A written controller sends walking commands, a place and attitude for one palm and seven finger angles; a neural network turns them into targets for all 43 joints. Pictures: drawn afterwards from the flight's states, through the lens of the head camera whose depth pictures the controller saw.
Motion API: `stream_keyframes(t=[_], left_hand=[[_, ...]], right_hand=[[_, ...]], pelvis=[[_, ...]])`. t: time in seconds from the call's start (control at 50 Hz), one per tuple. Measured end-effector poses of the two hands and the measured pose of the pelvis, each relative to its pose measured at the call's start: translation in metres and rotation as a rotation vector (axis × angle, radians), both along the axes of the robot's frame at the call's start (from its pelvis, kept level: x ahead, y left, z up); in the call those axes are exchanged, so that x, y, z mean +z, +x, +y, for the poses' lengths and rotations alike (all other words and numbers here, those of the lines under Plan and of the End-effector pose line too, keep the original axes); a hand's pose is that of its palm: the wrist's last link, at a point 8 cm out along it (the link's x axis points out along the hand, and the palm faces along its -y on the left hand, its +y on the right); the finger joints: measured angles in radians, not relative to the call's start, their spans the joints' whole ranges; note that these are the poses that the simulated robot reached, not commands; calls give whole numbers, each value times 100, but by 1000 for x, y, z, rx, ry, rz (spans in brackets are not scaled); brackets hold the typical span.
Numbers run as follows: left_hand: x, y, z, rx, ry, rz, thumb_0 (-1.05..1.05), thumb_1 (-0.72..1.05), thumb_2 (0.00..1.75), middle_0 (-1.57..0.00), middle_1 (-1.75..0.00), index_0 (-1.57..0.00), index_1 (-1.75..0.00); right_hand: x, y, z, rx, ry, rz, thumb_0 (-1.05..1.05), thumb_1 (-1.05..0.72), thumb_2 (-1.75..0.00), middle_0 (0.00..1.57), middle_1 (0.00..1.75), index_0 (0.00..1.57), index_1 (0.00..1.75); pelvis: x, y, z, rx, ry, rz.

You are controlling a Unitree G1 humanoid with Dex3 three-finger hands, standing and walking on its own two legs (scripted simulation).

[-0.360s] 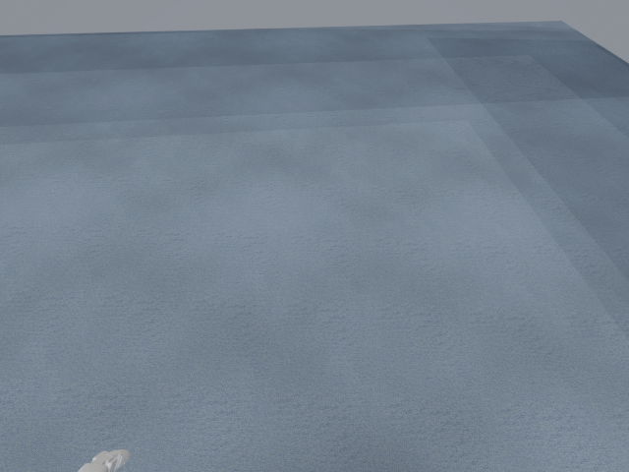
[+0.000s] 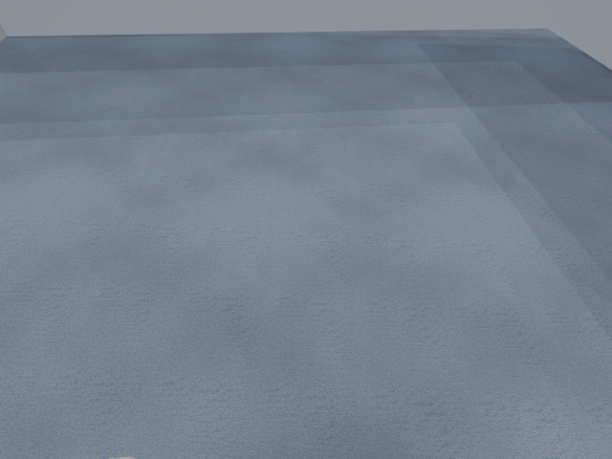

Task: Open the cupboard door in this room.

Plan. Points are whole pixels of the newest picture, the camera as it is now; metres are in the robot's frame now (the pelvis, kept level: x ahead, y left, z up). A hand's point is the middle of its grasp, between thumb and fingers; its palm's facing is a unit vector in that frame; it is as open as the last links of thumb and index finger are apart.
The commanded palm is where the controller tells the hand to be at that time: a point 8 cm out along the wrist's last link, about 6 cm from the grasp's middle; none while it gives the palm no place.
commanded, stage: stand and wait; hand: left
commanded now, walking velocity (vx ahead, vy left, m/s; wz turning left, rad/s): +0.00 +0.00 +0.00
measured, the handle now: out of the picture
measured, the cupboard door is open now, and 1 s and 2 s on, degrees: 0 0 0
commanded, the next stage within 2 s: turn or walk to find it in 0.54 s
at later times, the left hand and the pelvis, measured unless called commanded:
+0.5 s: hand out of the picture +0.06 +0.24 -0.15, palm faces -0.03 -0.94 -0.34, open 7.4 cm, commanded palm none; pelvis -0.02 -0.01 +0.00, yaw +0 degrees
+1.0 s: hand out of the picture +0.01 +0.21 -0.19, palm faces +0.09 -0.97 -0.22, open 7.4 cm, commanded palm none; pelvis -0.03 +0.01 -0.01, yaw +6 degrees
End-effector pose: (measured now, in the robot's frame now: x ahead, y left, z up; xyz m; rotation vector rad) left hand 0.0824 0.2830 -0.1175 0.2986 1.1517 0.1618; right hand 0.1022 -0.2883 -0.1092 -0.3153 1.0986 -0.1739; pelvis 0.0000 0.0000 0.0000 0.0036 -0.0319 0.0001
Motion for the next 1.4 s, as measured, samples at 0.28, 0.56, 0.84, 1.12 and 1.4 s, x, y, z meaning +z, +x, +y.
stream_keyframes(t=[0.28,0.56,0.84,1.12,1.4], left_hand=[[3,-28,2,17,25,55,1,91,90,-20,-30,-20,-30],[5,-29,-5,7,24,44,1,91,90,-20,-30,-20,-30],[-16,-53,-26,82,-35,63,1,91,90,-20,-30,-20,-30],[-27,-96,-20,203,-100,88,1,91,90,-20,-30,-20,-30],[-1,-134,-53,319,-16,-26,1,91,90,-20,-30,-20,-30]], right_hand=[[-5,-43,-17,-42,-9,90,1,-90,-90,20,30,20,30],[-8,-60,-20,-52,4,115,1,-90,-90,20,30,20,30],[-26,-67,8,-9,50,183,1,-91,-90,20,30,20,29],[-23,-83,61,37,87,215,1,-90,-90,20,30,20,30],[-42,-69,13,127,105,202,1,-91,-90,20,30,20,29]], pelvis=[[3,-12,-8,-1,0,-12],[4,-20,-13,-3,1,-11],[-6,-27,-11,64,-13,20],[-3,-43,6,157,-31,40],[-7,-66,-36,292,-6,32]])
